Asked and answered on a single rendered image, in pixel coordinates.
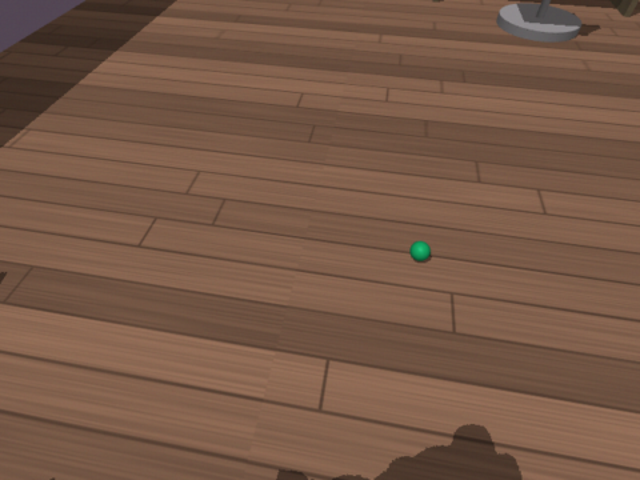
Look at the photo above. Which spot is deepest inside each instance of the office chair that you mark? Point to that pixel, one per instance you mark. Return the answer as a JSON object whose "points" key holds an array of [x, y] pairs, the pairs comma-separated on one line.
{"points": [[538, 22]]}

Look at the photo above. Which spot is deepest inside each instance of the ball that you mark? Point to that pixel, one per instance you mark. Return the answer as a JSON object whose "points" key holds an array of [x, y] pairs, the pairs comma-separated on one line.
{"points": [[420, 251]]}

